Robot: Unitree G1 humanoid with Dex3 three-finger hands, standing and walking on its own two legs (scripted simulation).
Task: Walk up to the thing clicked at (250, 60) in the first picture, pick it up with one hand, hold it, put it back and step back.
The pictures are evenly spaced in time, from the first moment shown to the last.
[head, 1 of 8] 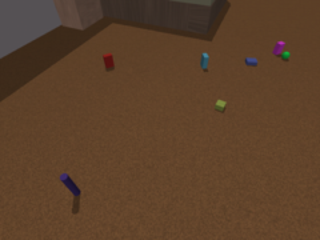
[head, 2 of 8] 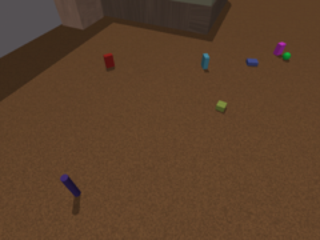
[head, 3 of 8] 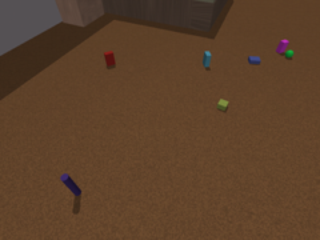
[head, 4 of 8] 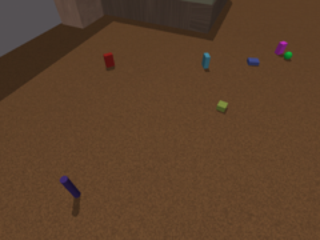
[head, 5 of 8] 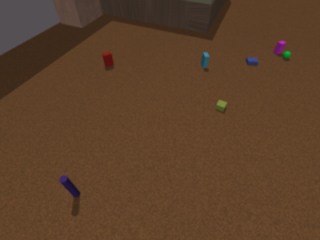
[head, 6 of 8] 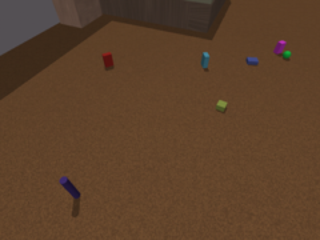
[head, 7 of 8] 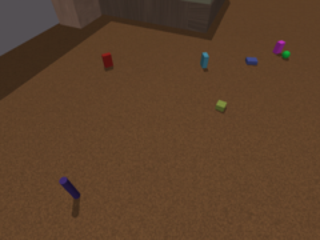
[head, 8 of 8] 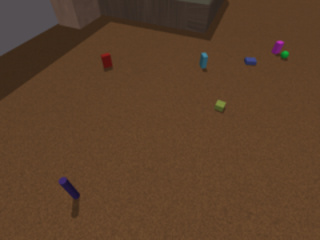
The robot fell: no
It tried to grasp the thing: no
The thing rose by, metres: 0.00
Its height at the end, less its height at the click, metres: +0.00
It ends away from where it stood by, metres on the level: 0.00
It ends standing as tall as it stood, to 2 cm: yes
